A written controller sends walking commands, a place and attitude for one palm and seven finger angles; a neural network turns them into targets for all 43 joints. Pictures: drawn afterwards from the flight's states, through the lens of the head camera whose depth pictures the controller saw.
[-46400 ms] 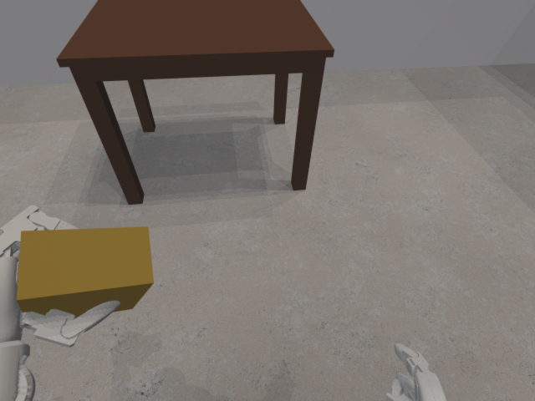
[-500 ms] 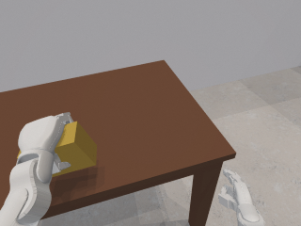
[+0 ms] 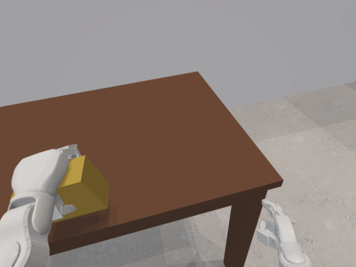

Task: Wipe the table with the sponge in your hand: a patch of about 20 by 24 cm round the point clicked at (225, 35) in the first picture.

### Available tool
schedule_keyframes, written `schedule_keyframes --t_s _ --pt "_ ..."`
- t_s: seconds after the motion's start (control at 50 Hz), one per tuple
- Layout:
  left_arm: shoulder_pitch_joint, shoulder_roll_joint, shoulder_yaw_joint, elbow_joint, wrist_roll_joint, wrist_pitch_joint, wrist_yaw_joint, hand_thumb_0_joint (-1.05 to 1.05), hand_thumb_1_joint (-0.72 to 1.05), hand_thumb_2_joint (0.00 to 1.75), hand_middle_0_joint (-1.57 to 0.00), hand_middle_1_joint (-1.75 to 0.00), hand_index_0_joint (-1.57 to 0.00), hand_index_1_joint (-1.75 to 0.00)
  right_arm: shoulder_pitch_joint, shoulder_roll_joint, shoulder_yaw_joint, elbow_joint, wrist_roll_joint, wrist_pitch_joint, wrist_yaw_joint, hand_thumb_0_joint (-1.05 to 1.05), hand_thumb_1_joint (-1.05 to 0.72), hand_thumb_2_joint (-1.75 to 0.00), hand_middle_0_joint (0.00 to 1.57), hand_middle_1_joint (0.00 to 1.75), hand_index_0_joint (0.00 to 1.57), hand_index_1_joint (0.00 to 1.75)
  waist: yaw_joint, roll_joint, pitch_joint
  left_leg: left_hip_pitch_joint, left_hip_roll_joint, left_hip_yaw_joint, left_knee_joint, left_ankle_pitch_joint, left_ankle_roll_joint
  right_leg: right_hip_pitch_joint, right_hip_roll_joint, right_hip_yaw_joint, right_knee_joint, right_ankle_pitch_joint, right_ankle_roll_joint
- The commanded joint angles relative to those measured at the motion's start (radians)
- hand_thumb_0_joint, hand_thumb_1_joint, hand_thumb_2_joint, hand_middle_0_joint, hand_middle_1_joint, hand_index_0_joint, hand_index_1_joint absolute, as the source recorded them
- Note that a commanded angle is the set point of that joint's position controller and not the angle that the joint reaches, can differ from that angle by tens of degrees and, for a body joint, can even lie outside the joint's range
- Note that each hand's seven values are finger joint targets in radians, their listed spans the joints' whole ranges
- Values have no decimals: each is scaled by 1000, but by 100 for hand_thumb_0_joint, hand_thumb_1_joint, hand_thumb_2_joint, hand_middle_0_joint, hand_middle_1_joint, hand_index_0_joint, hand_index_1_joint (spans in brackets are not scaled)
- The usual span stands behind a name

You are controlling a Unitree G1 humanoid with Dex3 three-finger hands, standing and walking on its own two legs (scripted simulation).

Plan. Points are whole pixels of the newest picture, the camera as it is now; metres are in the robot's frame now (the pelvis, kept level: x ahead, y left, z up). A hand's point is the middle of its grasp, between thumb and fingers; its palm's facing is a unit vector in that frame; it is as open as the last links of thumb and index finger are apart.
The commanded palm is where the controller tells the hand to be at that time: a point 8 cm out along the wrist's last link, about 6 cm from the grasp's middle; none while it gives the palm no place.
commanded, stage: bring the sponge back beside the body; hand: left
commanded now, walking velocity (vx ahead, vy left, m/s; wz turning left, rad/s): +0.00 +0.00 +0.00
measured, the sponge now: (70, 195) +0.20 +0.28 +0.11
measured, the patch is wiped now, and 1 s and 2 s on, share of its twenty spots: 1.00 1.00 1.00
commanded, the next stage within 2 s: step back with the hand held close in 0.42 s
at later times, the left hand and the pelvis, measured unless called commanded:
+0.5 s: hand (55, 186) +0.19 +0.29 +0.15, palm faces +0.18 -0.12 -0.98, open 10.0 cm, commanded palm +0.15 +0.28 +0.22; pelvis +0.00 +0.01 +0.00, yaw +0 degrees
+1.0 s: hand (64, 161) +0.21 +0.27 +0.19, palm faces +0.40 -0.80 -0.44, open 10.0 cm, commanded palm +0.16 +0.30 +0.21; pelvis +0.00 +0.02 -0.01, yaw +0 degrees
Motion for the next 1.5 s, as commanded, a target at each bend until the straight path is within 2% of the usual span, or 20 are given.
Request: schedule_keyframes --t_s 0.0,0.48,0.52,0.54,0.56,0.58,0.6,0.64,0.68,0.72,0.8,0.94,1.04,1.18,1.22,1.26,1.3,1.32,1.36,1.48 --pt "-180 222 173 -230 38 -21 45 0 10 130 -120 -160 -120 -160 -263 -84 -28 -202 -1 -70 -4 0 -90 -90 20 30 20 30 1 -56 -114 67 -24 -33 -68 -11 28 -77 -6 78 -124 -38 -33" --pt "-183 221 177 -227 32 -27 55 0 10 130 -120 -160 -120 -160 -262 -87 -27 -200 2 -77 -8 0 -90 -90 20 30 20 30 -5 -16 -89 51 -18 -50 -99 -59 25 -68 13 78 -118 -37 -39" --pt "-192 187 148 -65 44 -18 55 0 10 130 -120 -160 -120 -160 -227 -96 -29 -168 -5 -74 -15 0 -90 -90 20 30 20 30 -22 -93 -39 35 -19 -33 -87 -66 22 -109 7 56 -131 -56 -31" --pt "-375 62 383 -295 -816 -267 107 0 10 130 -120 -160 -120 -160 -50 -70 -18 -366 -7 -71 -1 0 -90 -90 20 30 20 30 -120 -268 116 -13 -14 -59 46 -248 51 -363 -47 176 -249 -107 -27" --pt "-188 145 382 -95 -812 -349 130 0 10 130 -120 -160 -120 -160 28 -65 6 -271 -37 -70 -3 0 -90 -90 20 30 20 30 -117 -384 56 11 -31 -41 141 -258 47 -406 -99 184 -268 -199 -50" --pt "-161 174 463 -143 -867 -414 155 0 10 130 -120 -160 -120 -160 111 -79 -15 -258 -38 -69 -6 0 -90 -90 20 30 20 30 -110 -412 29 12 -31 -62 181 -217 38 -394 -142 196 -257 -126 -55" --pt "-133 76 398 -273 -866 -453 159 0 10 130 -120 -160 -120 -160 71 -66 -13 -271 -32 -73 -8 0 -90 -90 20 30 20 30 -131 -322 -70 47 -9 -47 219 -183 37 -360 -185 202 -209 -66 -60" --pt "-110 91 441 -419 -887 -514 188 0 10 130 -120 -160 -120 -160 81 -102 -27 -263 -43 -73 -15 0 -90 -90 20 30 20 30 -142 -36 -145 13 33 -73 140 -92 40 -266 -191 143 -69 97 -57" --pt "-37 126 508 -463 -907 -558 208 0 10 130 -120 -160 -120 -160 87 -131 -47 -265 -48 -73 -12 0 -90 -90 20 30 20 30 -126 88 -127 -98 86 -181 6 -185 61 -212 -126 78 4 18 -23" --pt "70 72 517 -430 -894 -595 212 0 10 130 -120 -160 -120 -160 94 -121 -55 -268 -54 -89 -13 0 -90 -90 20 30 20 30 -128 80 -79 -192 84 -206 -33 -292 66 -215 -76 54 7 -62 -9" --pt "165 65 556 -380 -891 -630 219 0 10 130 -120 -160 -120 -160 112 -110 -68 -247 -53 -110 -15 0 -90 -90 20 30 20 30 -132 -1 -136 -202 105 -253 -68 -139 66 -152 -45 35 59 35 6" --pt "195 45 529 -418 -872 -654 223 0 10 130 -120 -160 -120 -160 109 -127 -87 -216 -53 -150 -10 0 -90 -90 20 30 20 30 -132 -8 -157 -172 133 -253 -78 -19 75 -113 -35 46 18 68 16" --pt "223 65 548 -445 -876 -662 234 0 10 130 -120 -160 -120 -160 115 -117 -92 -210 -52 -146 -8 0 -90 -90 20 30 20 30 -142 -96 -166 -206 88 -171 34 -95 50 -141 -121 96 -9 172 -17" --pt "140 91 556 -415 -891 -651 253 0 10 130 -120 -160 -120 -160 126 -96 -97 -203 -37 -113 -14 0 -90 -90 20 30 20 30 -180 -208 -122 -83 32 -73 358 -173 0 -434 -296 165 -63 142 -95" --pt "118 64 535 -405 -891 -642 246 0 10 130 -120 -160 -120 -160 110 -92 -92 -228 -31 -101 -13 0 -90 -90 20 30 20 30 -180 -194 -88 -107 58 -95 276 -183 14 -446 -259 121 -5 127 -66" --pt "85 69 541 -442 -886 -649 242 0 10 130 -120 -160 -120 -160 102 -111 -92 -249 -31 -101 -13 0 -90 -90 20 30 20 30 -172 -50 -51 -169 111 -188 88 -314 42 -457 -155 67 93 -62 -22" --pt "47 45 542 -457 -863 -653 238 0 10 130 -120 -160 -120 -160 108 -116 -92 -243 -51 -120 -5 0 -90 -90 20 30 20 30 -170 229 -84 -270 264 -465 -281 -575 106 -356 29 24 459 -259 39" --pt "-27 52 527 -474 -846 -651 241 0 10 130 -120 -160 -120 -160 108 -99 -92 -230 -60 -137 2 0 -90 -90 20 30 20 30 -172 161 -87 -273 294 -485 -291 -533 126 -369 15 83 597 -244 41" --pt "-18 28 508 -434 -852 -643 242 0 10 130 -120 -160 -120 -160 127 -88 -98 -204 -59 -156 14 0 -90 -90 20 30 20 30 -156 8 -133 -124 278 -398 -196 -291 147 -434 -13 102 578 -232 39" --pt "48 27 494 -458 -857 -627 232 0 10 130 -120 -160 -120 -160 74 -88 -73 -202 -64 -158 21 0 -90 -90 20 30 20 30 -147 116 -131 -177 233 -281 -259 -369 104 -231 17 40 302 -198 38"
